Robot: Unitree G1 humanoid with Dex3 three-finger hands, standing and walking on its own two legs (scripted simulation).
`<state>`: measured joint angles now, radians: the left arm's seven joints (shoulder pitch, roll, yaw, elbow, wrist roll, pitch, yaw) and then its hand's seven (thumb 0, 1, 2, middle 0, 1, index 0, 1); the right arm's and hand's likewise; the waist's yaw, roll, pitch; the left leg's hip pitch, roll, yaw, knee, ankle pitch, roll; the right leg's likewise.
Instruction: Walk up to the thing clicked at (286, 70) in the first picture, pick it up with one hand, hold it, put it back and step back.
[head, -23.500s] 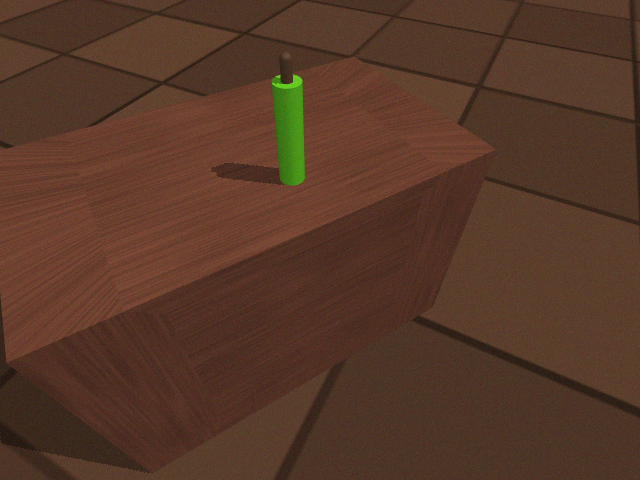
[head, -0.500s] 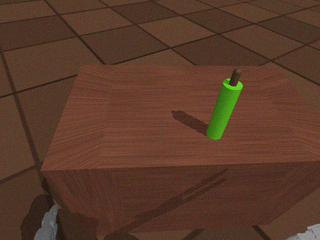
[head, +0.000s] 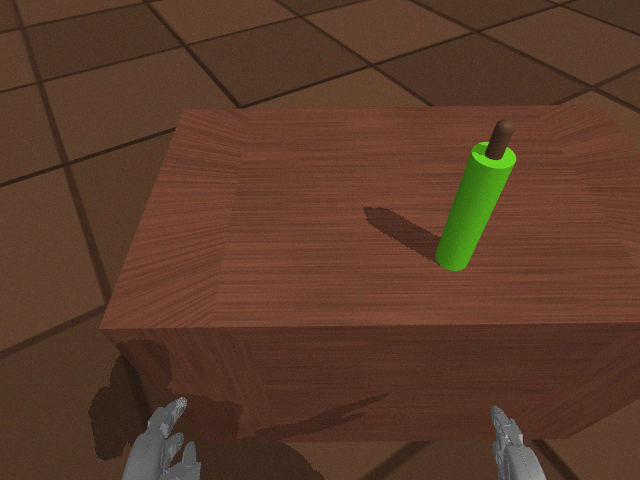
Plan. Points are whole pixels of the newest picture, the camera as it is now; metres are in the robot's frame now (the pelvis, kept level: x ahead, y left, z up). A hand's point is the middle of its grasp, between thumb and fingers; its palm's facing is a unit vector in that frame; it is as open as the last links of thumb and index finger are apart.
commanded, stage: home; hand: right
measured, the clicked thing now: (474, 201) +0.49 -0.20 +0.07
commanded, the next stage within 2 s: none
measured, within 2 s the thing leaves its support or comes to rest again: neither
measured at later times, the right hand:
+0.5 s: hand out of the picture +0.16 -0.21 -0.12, palm faces -0.05 +0.95 -0.31, open 17.4 cm
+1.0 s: hand out of the picture +0.05 -0.27 -0.14, palm faces -0.06 +0.92 -0.38, open 17.4 cm
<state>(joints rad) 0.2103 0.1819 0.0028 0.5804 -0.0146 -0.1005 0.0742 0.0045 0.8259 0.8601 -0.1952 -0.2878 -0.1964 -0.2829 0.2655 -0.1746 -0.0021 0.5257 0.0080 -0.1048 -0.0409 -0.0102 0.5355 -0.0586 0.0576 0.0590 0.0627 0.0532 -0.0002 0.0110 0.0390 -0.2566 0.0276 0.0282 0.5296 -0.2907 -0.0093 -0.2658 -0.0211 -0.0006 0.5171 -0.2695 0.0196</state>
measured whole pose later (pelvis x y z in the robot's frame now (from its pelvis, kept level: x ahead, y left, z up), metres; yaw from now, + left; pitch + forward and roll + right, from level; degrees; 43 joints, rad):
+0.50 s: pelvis +0.02 -0.01 +0.00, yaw +1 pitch +1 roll +0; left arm 0.19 0.27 0.00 0.77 0.03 -0.01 0.01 0.01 0.90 0.90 -0.20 -0.30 -0.20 -0.30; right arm 0.20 -0.26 0.02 0.72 -0.03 -0.06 -0.03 -0.01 0.54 -0.05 0.06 0.06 0.06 0.05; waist 0.01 -0.02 0.02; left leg -0.23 0.03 0.02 0.53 -0.32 -0.02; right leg -0.24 -0.02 -0.01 0.54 -0.31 0.01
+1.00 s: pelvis +0.00 -0.01 +0.01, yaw +1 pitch -3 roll +0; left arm 0.16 0.36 -0.01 1.11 0.02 0.00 -0.01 0.00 0.90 0.90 -0.20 -0.30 -0.20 -0.29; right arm 0.18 -0.36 0.03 1.11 -0.02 -0.01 -0.01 0.00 0.54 -0.05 0.06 0.06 0.06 0.05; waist 0.00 -0.02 0.03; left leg -0.10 0.04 0.01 0.36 -0.20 -0.03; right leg -0.11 -0.01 -0.02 0.36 -0.20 0.00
